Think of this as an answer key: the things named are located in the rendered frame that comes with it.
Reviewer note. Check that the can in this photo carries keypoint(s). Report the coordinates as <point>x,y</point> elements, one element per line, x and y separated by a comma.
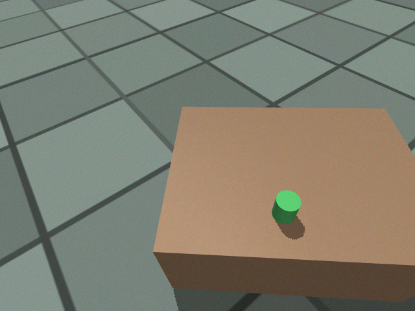
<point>286,206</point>

